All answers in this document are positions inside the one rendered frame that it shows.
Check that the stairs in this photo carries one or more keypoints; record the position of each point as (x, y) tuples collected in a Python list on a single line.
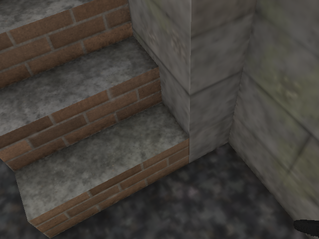
[(82, 122)]

